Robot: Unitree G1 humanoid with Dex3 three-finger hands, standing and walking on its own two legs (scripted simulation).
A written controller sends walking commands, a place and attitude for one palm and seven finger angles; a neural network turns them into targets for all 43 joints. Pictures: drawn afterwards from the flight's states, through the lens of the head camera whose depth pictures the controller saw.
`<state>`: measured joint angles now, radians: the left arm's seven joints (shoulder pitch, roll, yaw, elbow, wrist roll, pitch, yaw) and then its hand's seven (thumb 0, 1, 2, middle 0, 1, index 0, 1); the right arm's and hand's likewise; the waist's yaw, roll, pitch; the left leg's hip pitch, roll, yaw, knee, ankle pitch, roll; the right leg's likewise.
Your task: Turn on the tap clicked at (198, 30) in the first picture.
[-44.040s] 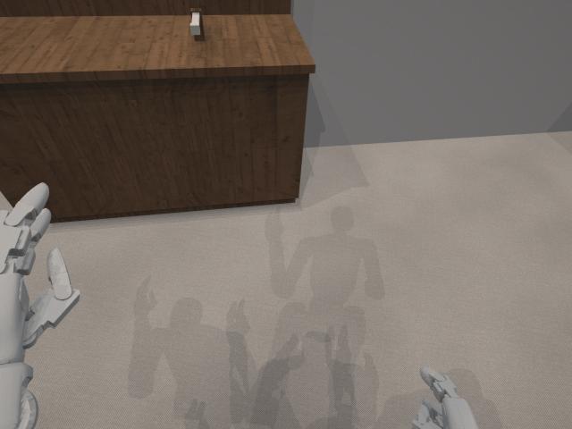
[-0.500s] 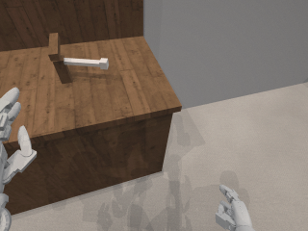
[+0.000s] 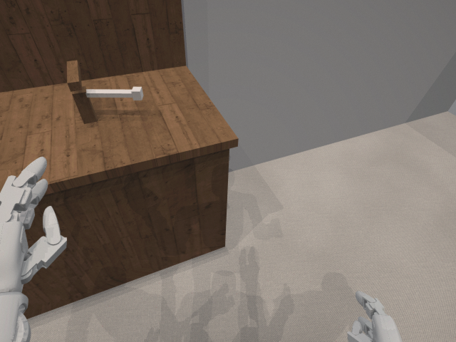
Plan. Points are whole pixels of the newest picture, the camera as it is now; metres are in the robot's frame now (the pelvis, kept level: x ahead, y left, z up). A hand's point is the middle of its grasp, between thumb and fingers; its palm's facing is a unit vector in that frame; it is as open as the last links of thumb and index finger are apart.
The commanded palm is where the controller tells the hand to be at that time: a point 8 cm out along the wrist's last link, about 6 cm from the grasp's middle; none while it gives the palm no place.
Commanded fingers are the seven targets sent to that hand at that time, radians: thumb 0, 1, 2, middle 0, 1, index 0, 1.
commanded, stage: stop stepping back and stand still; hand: left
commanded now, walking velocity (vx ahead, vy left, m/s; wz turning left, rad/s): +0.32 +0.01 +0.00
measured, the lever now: (137, 93) +0.74 +0.29 +0.08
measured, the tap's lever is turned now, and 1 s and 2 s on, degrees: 70 70 70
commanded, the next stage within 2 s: stand and check the lever's angle in 1.66 s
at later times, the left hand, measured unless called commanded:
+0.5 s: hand (40, 277) +0.16 +0.23 +0.17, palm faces +0.42 -0.80 -0.43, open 7.5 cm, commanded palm +0.11 +0.27 +0.18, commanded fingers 0.00 0.90 0.90 -0.20 -0.30 -0.20 -0.30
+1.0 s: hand (47, 246) +0.20 +0.24 +0.16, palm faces +0.41 -0.84 -0.35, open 7.5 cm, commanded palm +0.15 +0.28 +0.18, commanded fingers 0.00 0.90 0.90 -0.20 -0.30 -0.20 -0.30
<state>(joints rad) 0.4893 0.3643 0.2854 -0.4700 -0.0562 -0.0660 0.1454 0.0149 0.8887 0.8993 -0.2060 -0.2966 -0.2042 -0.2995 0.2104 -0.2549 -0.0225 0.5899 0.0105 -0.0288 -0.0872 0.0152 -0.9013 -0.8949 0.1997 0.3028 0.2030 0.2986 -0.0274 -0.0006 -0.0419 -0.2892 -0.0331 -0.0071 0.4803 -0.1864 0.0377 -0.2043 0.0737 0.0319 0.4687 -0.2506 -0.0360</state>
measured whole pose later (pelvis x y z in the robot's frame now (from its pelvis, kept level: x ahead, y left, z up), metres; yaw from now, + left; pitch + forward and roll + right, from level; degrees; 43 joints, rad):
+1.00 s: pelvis -0.01 +0.00 +0.00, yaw +0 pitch -2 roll -1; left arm 0.44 0.35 0.31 -0.47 -0.06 -0.12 0.15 0.01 0.89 0.90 -0.21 -0.30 -0.20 -0.30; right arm 0.14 -0.20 -0.01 0.59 0.01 -0.09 -0.06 0.01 -0.90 -0.89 0.20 0.30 0.20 0.30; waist 0.03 0.02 0.03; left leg -0.25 0.04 0.03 0.52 -0.24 0.00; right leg -0.16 0.04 -0.04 0.47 -0.28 -0.03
